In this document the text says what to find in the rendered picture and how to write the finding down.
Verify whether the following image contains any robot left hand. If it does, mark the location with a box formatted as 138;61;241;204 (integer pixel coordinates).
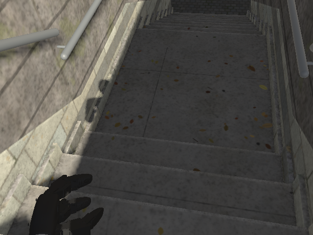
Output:
27;173;104;235

